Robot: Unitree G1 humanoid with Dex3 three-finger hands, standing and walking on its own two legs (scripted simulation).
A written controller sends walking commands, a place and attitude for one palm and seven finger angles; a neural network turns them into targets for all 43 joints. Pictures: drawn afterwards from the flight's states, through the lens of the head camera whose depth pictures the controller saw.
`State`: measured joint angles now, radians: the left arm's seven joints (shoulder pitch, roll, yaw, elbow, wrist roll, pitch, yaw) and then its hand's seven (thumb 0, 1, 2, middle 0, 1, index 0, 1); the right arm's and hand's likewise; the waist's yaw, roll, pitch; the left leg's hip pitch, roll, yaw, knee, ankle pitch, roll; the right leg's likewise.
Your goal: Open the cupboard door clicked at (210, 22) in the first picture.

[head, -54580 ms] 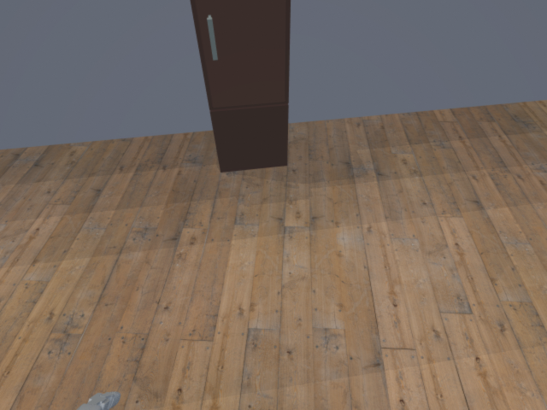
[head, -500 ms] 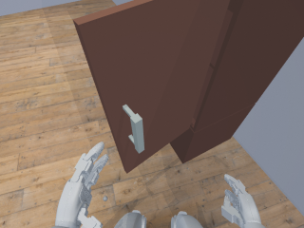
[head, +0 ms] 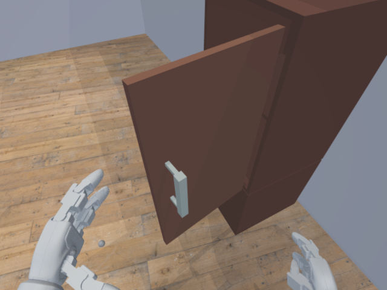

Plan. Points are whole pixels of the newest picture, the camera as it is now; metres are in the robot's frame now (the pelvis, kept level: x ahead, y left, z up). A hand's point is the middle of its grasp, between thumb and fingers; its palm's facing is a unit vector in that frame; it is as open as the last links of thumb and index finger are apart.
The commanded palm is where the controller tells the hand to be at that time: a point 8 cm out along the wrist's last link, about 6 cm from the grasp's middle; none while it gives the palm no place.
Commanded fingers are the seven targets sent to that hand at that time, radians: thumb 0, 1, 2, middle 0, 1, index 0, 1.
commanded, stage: draw the hand back to the body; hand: left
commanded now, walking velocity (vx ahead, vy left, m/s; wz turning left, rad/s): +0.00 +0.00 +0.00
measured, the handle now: (176, 190) +0.33 +0.07 +0.03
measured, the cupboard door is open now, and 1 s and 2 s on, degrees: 100 100 100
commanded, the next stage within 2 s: step back with the hand held close in 1.04 s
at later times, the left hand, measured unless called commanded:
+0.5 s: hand (28, 204) +0.20 +0.26 +0.18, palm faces +0.34 -0.85 -0.39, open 11.1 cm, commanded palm +0.15 +0.30 +0.21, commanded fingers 0.00 0.65 0.80 -0.19 -0.30 -0.19 -0.30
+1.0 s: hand (7, 192) +0.20 +0.27 +0.21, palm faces +0.41 -0.82 -0.39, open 7.5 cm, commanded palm +0.15 +0.31 +0.23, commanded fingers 0.00 0.90 0.90 -0.20 -0.30 -0.20 -0.30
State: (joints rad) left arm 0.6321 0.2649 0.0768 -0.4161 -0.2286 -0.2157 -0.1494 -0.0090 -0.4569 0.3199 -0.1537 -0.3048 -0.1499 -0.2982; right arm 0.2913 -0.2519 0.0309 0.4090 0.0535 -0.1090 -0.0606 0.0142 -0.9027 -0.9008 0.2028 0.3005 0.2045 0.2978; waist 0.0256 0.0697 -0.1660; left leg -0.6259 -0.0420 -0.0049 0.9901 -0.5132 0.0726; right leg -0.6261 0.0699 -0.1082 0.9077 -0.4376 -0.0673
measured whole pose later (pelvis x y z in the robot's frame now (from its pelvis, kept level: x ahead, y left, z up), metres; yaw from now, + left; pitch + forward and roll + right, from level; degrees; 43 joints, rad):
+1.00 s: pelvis +0.01 +0.02 +0.06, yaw -1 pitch -4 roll -1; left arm 0.49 0.35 0.31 -0.43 -0.07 -0.05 0.11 0.02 0.87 0.89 -0.21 -0.31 -0.21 -0.30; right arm 0.21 -0.24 0.04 0.63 0.01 -0.10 -0.05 0.01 -0.90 -0.90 0.20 0.30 0.21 0.30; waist 0.07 0.06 0.01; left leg -0.09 -0.07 0.02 0.44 -0.28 0.09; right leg -0.12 0.05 -0.04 0.40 -0.22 -0.04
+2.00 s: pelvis -0.07 +0.02 +0.03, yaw +0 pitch -2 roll -1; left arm 0.51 0.37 0.44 -0.54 0.03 -0.18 0.19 0.02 0.88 0.90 -0.21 -0.31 -0.21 -0.30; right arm 0.26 -0.20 0.00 0.58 -0.05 -0.04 -0.09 0.01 -0.90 -0.90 0.21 0.30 0.21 0.30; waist -0.01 -0.03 0.03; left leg -0.40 -0.09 0.05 0.68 -0.26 0.12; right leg -0.42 0.08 0.03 0.67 -0.25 -0.02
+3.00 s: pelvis -0.28 -0.05 +0.05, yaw -3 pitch +4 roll +0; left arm 0.54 0.46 0.42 -0.56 -0.02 -0.19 0.12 0.02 0.88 0.90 -0.21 -0.31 -0.21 -0.30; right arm 0.11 -0.14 0.02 0.64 -0.01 -0.07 -0.03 0.01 -0.90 -0.90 0.21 0.30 0.21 0.30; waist 0.01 -0.03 0.05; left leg -0.53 0.06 -0.02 0.77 -0.39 -0.03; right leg -0.27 0.07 -0.02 0.49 -0.29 -0.07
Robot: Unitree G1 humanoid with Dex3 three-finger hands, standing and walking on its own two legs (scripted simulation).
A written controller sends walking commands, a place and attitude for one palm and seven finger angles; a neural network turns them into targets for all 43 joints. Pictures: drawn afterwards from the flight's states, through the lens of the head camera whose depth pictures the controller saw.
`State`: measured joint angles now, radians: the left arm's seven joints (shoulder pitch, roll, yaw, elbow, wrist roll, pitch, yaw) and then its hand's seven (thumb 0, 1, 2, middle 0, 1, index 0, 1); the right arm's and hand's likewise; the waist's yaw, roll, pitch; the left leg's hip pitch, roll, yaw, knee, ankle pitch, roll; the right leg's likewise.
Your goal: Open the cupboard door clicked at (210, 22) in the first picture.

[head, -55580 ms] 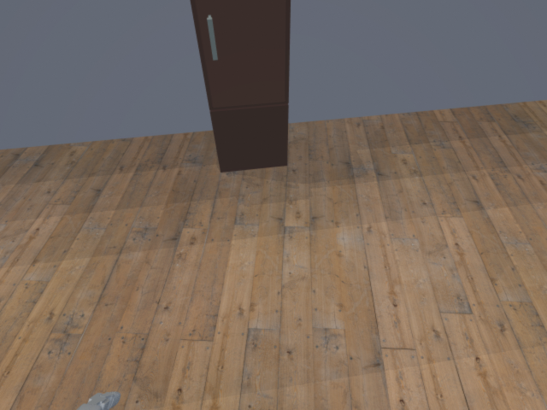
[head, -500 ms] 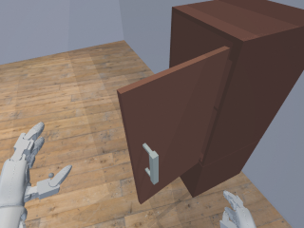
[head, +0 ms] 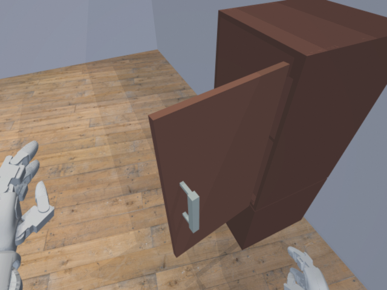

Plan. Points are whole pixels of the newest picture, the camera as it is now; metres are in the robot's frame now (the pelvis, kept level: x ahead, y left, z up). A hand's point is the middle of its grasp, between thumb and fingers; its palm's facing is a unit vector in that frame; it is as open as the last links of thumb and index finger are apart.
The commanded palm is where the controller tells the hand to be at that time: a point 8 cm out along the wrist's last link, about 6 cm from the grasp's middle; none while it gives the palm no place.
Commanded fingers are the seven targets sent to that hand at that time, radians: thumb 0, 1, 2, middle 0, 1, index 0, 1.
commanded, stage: draw the hand back to the body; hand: left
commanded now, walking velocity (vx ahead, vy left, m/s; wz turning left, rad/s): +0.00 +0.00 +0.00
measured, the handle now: (189, 207) +0.32 +0.06 -0.03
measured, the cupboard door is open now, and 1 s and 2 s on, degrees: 100 100 100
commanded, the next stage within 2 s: step back with the hand held close in 0.04 s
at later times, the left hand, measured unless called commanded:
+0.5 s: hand (65, 208) +0.19 +0.24 +0.15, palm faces +0.32 -0.82 -0.48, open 7.5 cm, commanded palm +0.13 +0.29 +0.17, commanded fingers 0.00 0.90 0.90 -0.20 -0.30 -0.20 -0.30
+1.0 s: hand (9, 254) +0.11 +0.28 +0.15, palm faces +0.50 -0.74 -0.45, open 7.5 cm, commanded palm +0.05 +0.31 +0.17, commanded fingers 0.00 0.90 0.90 -0.20 -0.30 -0.20 -0.30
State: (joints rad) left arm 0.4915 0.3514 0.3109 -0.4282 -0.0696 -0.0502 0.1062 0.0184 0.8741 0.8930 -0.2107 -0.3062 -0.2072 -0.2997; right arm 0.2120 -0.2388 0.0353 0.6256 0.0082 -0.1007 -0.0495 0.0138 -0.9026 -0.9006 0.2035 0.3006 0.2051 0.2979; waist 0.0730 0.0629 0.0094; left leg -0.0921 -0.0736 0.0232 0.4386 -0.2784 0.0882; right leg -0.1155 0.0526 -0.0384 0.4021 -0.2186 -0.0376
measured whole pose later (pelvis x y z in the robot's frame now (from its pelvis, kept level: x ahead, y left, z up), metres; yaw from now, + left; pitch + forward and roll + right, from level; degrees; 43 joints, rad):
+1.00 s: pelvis -0.08 +0.01 -0.03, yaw +1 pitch -2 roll -1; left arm 0.51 0.37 0.44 -0.54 0.03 -0.18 0.19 0.02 0.88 0.90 -0.21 -0.31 -0.21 -0.30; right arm 0.26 -0.20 0.00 0.58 -0.05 -0.04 -0.09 0.01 -0.90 -0.90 0.21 0.30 0.21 0.30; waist -0.01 -0.03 0.03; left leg -0.40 -0.09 0.05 0.68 -0.26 0.12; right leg -0.42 0.08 0.03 0.67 -0.25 -0.02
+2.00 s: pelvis -0.29 -0.07 +0.00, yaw -2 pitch +4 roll +0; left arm 0.54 0.46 0.42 -0.56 -0.02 -0.19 0.12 0.02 0.88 0.90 -0.21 -0.31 -0.21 -0.30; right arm 0.11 -0.14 0.02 0.64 -0.01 -0.07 -0.03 0.01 -0.90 -0.90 0.21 0.30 0.21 0.30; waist 0.01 -0.03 0.05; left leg -0.53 0.06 -0.02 0.77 -0.39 -0.03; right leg -0.27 0.07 -0.02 0.49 -0.29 -0.07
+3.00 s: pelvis -0.40 -0.08 -0.01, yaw +0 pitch +1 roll +0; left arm 0.41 0.40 0.37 -0.25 0.02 -0.15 0.10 0.01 0.89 0.90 -0.21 -0.31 -0.20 -0.30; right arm 0.22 -0.28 -0.05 0.69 -0.02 -0.11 -0.03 0.01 -0.91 -0.90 0.20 0.30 0.20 0.30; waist -0.01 0.00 -0.02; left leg -0.35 -0.01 0.05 0.59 -0.25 0.04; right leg -0.29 -0.03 -0.02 0.73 -0.44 0.02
